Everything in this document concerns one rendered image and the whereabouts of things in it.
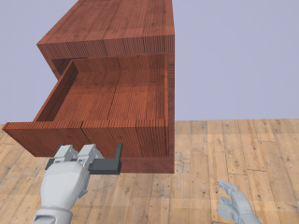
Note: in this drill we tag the right robot forearm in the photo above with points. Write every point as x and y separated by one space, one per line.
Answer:
248 218

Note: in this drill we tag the left robot forearm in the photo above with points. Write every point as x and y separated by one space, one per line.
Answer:
52 215

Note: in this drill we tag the robot right hand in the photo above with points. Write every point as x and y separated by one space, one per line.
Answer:
232 209

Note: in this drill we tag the robot left hand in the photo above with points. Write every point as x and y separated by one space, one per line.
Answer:
66 181

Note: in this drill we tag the handle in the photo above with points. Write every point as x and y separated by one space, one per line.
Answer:
99 166

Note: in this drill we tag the cabinet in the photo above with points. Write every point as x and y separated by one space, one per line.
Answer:
115 28

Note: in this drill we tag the drawer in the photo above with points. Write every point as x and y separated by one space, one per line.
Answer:
103 101

